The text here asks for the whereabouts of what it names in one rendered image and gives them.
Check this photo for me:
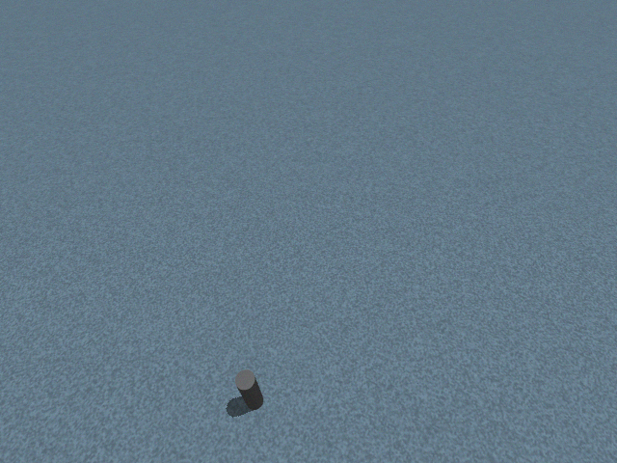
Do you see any can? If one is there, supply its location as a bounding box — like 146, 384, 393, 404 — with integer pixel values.
235, 369, 263, 410

